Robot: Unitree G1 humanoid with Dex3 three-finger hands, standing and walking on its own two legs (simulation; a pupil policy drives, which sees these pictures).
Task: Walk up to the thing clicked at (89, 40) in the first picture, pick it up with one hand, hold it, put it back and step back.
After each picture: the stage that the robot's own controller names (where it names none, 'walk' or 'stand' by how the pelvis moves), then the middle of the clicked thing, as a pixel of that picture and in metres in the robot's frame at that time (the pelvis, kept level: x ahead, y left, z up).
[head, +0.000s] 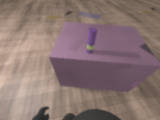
stand; (91, 41) +0.69 +0.02 +0.03
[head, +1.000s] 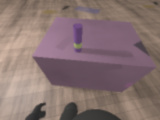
rise first; (77, 39) +0.62 +0.15 +0.06
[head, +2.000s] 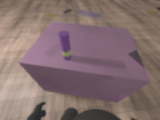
stand; (65, 47) +0.53 +0.22 +0.07
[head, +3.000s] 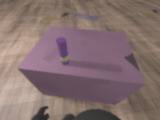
stand; (63, 52) +0.51 +0.24 +0.03
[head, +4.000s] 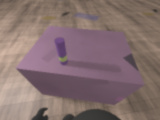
stand; (62, 52) +0.50 +0.25 +0.03
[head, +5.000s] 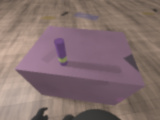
stand; (61, 53) +0.49 +0.25 +0.03
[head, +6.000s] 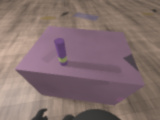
rise first; (61, 53) +0.49 +0.25 +0.03
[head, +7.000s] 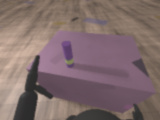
rise first; (68, 55) +0.49 +0.23 +0.04
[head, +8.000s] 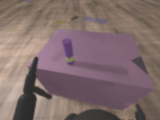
go down; (69, 53) +0.51 +0.24 +0.04
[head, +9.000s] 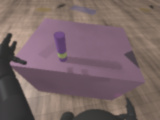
go down; (61, 48) +0.51 +0.22 +0.05
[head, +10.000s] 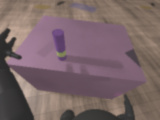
go down; (60, 47) +0.51 +0.22 +0.06
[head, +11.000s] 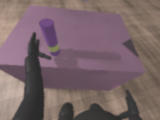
close in; (51, 40) +0.50 +0.24 +0.10
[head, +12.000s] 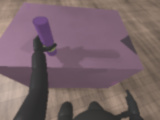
lift; (47, 39) +0.50 +0.24 +0.10
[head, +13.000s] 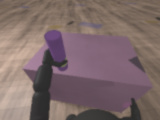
lift; (59, 54) +0.32 +0.19 +0.23
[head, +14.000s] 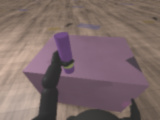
hold; (66, 55) +0.34 +0.16 +0.21
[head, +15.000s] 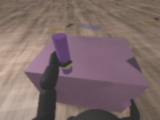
hold; (63, 56) +0.34 +0.17 +0.21
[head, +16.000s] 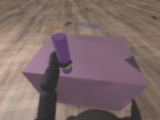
crouch; (63, 56) +0.34 +0.17 +0.21
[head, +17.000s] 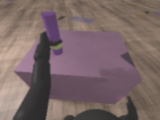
crouch; (54, 36) +0.46 +0.22 +0.24
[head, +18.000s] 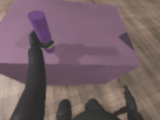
lower; (44, 36) +0.51 +0.24 +0.11
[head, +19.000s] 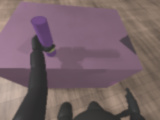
lower; (46, 40) +0.49 +0.24 +0.10
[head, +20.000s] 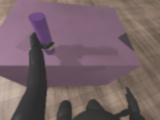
lower; (44, 37) +0.51 +0.24 +0.11
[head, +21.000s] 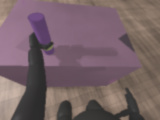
lower; (44, 37) +0.51 +0.24 +0.11
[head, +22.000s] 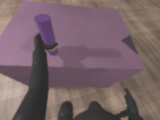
loosen; (48, 38) +0.50 +0.23 +0.11
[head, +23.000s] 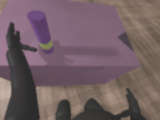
rise; (43, 36) +0.50 +0.23 +0.11
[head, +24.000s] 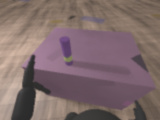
sink last; (67, 52) +0.49 +0.23 +0.07
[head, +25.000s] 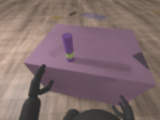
stand; (69, 49) +0.51 +0.22 +0.07
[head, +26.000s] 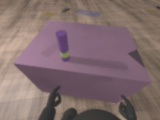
stand; (63, 47) +0.50 +0.23 +0.09
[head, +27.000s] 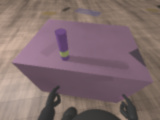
stand; (63, 46) +0.50 +0.23 +0.10
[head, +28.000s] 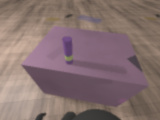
stand; (68, 51) +0.52 +0.21 +0.05
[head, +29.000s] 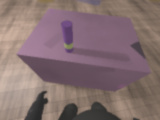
walk; (68, 39) +0.56 +0.19 +0.06
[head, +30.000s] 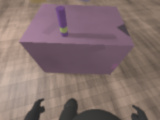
walk; (62, 23) +0.74 +0.29 +0.07
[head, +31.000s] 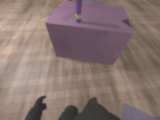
stand; (78, 11) +1.09 +0.22 +0.07
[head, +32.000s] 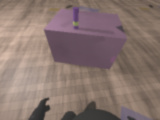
stand; (75, 19) +1.09 +0.24 +0.04
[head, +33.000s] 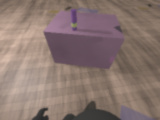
stand; (74, 20) +1.10 +0.26 +0.03
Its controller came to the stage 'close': yes
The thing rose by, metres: 0.21
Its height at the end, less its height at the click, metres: +0.00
